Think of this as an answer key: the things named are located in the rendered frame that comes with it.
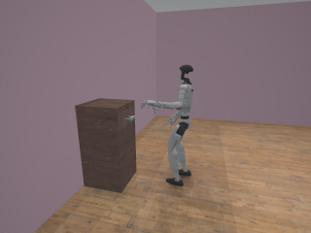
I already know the left robot thigh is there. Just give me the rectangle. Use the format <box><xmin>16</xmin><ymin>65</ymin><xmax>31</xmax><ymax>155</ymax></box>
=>
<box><xmin>167</xmin><ymin>123</ymin><xmax>186</xmax><ymax>158</ymax></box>

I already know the robot right forearm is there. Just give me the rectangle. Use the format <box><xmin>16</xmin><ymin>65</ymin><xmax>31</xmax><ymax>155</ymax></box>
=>
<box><xmin>174</xmin><ymin>111</ymin><xmax>181</xmax><ymax>117</ymax></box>

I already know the robot left hand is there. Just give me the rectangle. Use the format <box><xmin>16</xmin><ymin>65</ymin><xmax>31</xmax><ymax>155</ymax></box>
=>
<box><xmin>141</xmin><ymin>99</ymin><xmax>156</xmax><ymax>114</ymax></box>

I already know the robot left forearm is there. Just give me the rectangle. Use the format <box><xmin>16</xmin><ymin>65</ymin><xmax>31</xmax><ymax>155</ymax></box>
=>
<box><xmin>155</xmin><ymin>101</ymin><xmax>181</xmax><ymax>110</ymax></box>

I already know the robot right hand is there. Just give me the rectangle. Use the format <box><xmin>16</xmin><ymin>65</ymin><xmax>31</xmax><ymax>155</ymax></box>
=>
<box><xmin>165</xmin><ymin>115</ymin><xmax>178</xmax><ymax>128</ymax></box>

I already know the cabinet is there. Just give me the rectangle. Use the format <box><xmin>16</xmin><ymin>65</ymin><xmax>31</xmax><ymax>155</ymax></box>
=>
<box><xmin>75</xmin><ymin>98</ymin><xmax>137</xmax><ymax>193</ymax></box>

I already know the drawer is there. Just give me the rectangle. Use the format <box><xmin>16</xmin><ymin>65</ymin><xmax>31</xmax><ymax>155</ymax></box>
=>
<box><xmin>118</xmin><ymin>107</ymin><xmax>134</xmax><ymax>130</ymax></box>

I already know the left robot upper arm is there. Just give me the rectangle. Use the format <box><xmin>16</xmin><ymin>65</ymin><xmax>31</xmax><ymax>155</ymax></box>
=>
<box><xmin>176</xmin><ymin>84</ymin><xmax>189</xmax><ymax>111</ymax></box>

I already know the handle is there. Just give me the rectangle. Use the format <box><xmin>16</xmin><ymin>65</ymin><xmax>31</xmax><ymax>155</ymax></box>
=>
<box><xmin>125</xmin><ymin>116</ymin><xmax>135</xmax><ymax>120</ymax></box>

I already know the left robot foot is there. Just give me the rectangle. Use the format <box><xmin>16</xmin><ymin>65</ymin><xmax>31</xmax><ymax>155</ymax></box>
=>
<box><xmin>166</xmin><ymin>178</ymin><xmax>184</xmax><ymax>186</ymax></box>

